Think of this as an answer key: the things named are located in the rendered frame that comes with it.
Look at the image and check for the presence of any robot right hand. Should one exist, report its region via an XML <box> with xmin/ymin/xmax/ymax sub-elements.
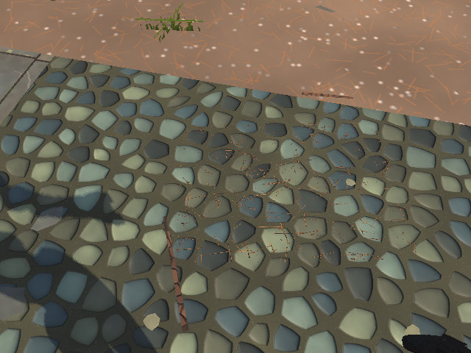
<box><xmin>402</xmin><ymin>334</ymin><xmax>471</xmax><ymax>353</ymax></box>

